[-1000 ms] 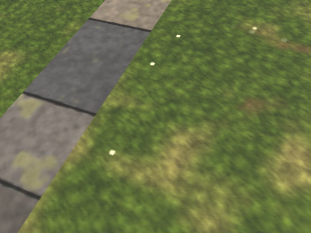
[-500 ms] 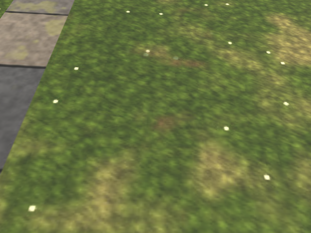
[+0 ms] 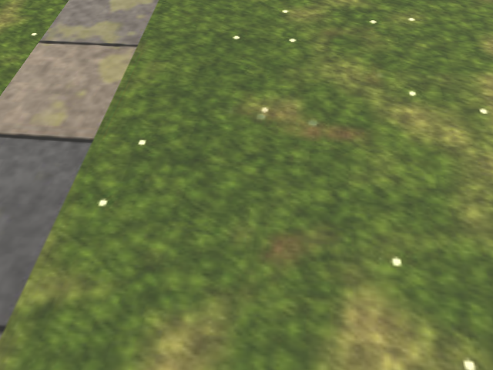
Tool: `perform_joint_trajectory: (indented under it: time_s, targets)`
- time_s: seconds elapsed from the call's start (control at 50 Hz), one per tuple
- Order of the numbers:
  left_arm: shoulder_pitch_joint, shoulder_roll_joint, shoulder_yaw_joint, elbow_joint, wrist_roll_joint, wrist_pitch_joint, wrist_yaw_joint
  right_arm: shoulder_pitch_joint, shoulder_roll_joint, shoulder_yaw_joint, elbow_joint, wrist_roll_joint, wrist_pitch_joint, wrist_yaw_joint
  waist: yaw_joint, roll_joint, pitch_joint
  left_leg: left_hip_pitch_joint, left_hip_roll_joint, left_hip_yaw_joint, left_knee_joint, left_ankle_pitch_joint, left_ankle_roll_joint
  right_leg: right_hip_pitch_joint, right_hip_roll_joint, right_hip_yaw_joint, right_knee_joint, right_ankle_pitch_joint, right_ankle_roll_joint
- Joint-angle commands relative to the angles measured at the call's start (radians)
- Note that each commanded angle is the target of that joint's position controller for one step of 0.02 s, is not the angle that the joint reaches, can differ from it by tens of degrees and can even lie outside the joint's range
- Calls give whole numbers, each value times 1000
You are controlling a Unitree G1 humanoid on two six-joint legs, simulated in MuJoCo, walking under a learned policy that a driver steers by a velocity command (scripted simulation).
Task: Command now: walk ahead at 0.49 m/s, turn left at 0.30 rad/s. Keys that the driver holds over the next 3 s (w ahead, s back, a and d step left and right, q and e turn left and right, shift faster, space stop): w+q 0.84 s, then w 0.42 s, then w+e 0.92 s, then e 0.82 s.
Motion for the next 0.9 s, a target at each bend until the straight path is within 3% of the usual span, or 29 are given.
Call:
perform_joint_trajectory:
  time_s: [0.02,0.1,0.16,0.2,0.22,0.24,0.26,0.28,0.3,0.32,0.34,0.36,0.38,0.42,0.46,0.56,0.6,0.66,0.7,0.72,0.74,0.76,0.78,0.8,0.82,0.84,0.86,0.9]
  targets:
    - [-84,133,30,-58,-1,-27,11,-19,-32,-4,-64,-6,-11,9,-21,-111,63,17,-5,-17,-178,181,0,-82,-248,54,-155,267,-125]
    - [-15,169,38,-14,-13,-16,22,-162,-3,14,-122,-7,-19,39,40,-73,104,9,-19,49,-363,240,32,24,-289,-1,-153,304,-107]
    - [9,190,44,9,-23,13,29,-210,-15,11,-169,-7,-22,62,40,-78,95,-28,-41,89,-422,134,72,167,-323,-28,-65,476,-87]
    - [-2,220,52,5,-23,33,39,-174,-45,-3,-184,-8,-15,68,3,-119,28,68,-102,153,-419,23,108,217,-323,-57,68,826,-64]
    - [-6,234,55,1,-21,43,45,-102,-74,-19,-177,-8,-9,66,-40,-140,-30,165,-142,179,-409,-29,131,226,-316,-69,188,982,-53]
    - [-19,239,55,-6,-21,51,51,32,-117,-43,-152,-6,-4,57,-116,-138,-107,353,-181,186,-438,-24,161,169,-293,-86,376,1024,-32]
    - [-20,223,45,-21,-17,47,57,192,-176,-73,-124,-2,5,39,-201,-81,-194,653,-138,73,-473,17,208,-37,-254,-88,645,825,3]
    - [112,67,-4,-69,17,22,36,204,-288,-92,-126,-2,3,28,-85,197,-308,1060,143,-470,-498,-78,399,-509,-54,-41,1048,-166,74]
    - [40,132,-3,-76,-5,-19,17,234,-217,-73,-151,-3,-5,27,-146,119,-466,1160,233,-811,-676,-211,476,-647,16,195,1205,-381,74]
    - [-72,189,14,-113,-48,-40,5,199,-170,-59,-146,-17,-11,25,-165,48,-319,1071,202,-662,-715,-194,403,-730,-48,229,1189,-290,55]
    - [-114,171,4,-133,-46,-52,8,139,-150,-55,-150,-13,-15,23,-125,-43,-202,914,159,-534,-720,-115,364,-718,-92,216,1096,-206,44]
    - [-131,162,5,-132,-24,-53,15,76,-128,-47,-160,-12,-16,22,-80,-95,-118,765,118,-436,-728,17,341,-676,-123,200,1002,-170,50]
    - [-115,172,12,-128,-10,-43,19,38,-106,-38,-172,-24,-18,18,-45,-74,-95,665,89,-373,-748,116,334,-604,-146,203,953,-141,58]
    - [-82,160,11,-120,4,-21,20,12,-104,-37,-173,-24,-19,12,-12,-42,-72,562,59,-317,-784,206,339,-547,-156,186,880,-118,91]
    - [-98,131,1,-122,10,-4,25,29,-122,-41,-156,-18,-21,1,-12,-38,-50,480,37,-251,-793,266,334,-531,-152,160,782,-76,126]
    - [-295,88,-20,-161,0,-7,17,83,-149,-48,-121,-6,1,-22,-88,17,-26,403,-47,-178,-763,113,245,-431,-80,136,398,253,150]
    - [-342,102,-15,-173,-12,-14,10,115,-157,-51,-105,-2,8,-22,-108,31,-28,430,-28,-228,-740,51,233,-401,-58,148,327,281,144]
    - [-347,144,6,-178,-19,-27,1,127,-142,-48,-93,1,15,-24,-95,56,-32,525,8,-332,-662,-15,214,-377,-50,186,244,203,112]
    - [-270,166,24,-159,-24,-37,2,102,-131,-47,-97,-3,20,-25,-43,84,-40,535,10,-369,-591,-2,190,-277,-52,173,200,146,72]
    - [-184,189,38,-141,-17,-42,8,99,-98,-36,-101,-6,19,-23,1,76,-88,506,-33,-339,-493,21,159,-135,-78,176,172,142,38]
    - [-44,239,55,-132,0,-45,17,108,-33,-12,-117,-18,14,-19,57,-26,-218,405,-92,-258,-229,-90,121,103,-242,331,180,70,-30]
    - [41,316,74,-96,10,-30,14,237,16,6,-149,6,7,-18,3,-350,-327,63,-226,-114,81,-483,54,395,-459,787,92,-164,-195]
    - [29,228,60,-103,-13,-25,7,235,-88,-12,-125,17,8,-23,23,-281,-264,-70,-143,-121,223,-467,36,368,-481,893,41,-383,-192]
    - [-7,169,44,-113,-16,-19,11,133,-143,-29,-131,11,14,-23,50,-193,-144,-101,-110,-107,267,-371,27,263,-435,738,31,-353,-148]
    - [-50,149,35,-116,-8,-12,13,79,-138,-31,-142,-2,18,-25,40,-134,-80,-77,-80,-78,259,-299,19,159,-391,602,22,-215,-121]
    - [-75,128,28,-109,-5,-9,15,42,-125,-34,-156,-11,17,-21,29,-128,-28,-65,-55,-75,221,-250,15,81,-352,506,4,-97,-115]
    - [-79,116,21,-99,1,-10,16,38,-102,-32,-162,-7,18,-15,10,-151,-13,-21,-33,-70,193,-219,16,23,-319,435,-19,-26,-107]
    - [-70,106,20,-73,-3,-17,13,48,-54,-20,-159,-1,20,-8,-4,-169,-7,18,-28,-47,136,-208,15,-25,-291,352,-57,52,-123]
